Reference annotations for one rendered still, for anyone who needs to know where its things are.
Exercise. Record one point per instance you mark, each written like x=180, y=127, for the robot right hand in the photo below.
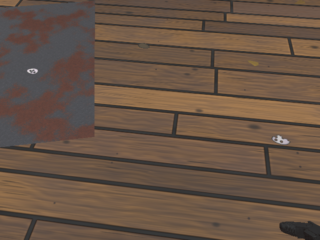
x=301, y=230

